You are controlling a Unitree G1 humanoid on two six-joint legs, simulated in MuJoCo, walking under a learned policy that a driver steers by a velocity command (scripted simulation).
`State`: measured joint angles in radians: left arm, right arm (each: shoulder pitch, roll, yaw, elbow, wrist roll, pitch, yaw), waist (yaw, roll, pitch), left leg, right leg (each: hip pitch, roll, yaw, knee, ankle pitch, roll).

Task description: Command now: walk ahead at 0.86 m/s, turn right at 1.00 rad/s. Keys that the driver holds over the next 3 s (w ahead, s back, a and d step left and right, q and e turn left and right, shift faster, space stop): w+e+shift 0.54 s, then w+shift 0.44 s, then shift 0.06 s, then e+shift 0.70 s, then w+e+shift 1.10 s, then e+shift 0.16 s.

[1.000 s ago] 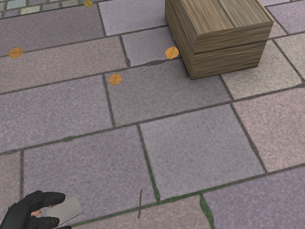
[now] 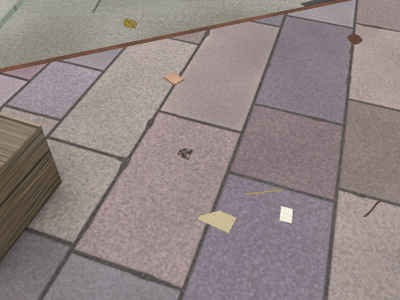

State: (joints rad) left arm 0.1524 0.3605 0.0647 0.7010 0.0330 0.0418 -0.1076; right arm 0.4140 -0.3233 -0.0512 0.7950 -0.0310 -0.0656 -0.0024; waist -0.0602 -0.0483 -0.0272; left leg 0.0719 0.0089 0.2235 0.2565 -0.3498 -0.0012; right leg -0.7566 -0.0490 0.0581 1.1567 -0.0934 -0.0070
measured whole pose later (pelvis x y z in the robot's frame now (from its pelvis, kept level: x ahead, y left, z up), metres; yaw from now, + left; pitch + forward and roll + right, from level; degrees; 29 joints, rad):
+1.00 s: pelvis +0.82 -0.40 -0.02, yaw -43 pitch +3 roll +1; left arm -0.11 0.27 -0.04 0.63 0.05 -0.06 -0.08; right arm 0.60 -0.28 -0.04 0.97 -0.01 -0.10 0.02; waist -0.11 0.00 0.03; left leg 0.26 0.02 0.12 0.09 -0.37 -0.03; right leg -0.70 0.00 -0.04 0.64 -0.04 -0.14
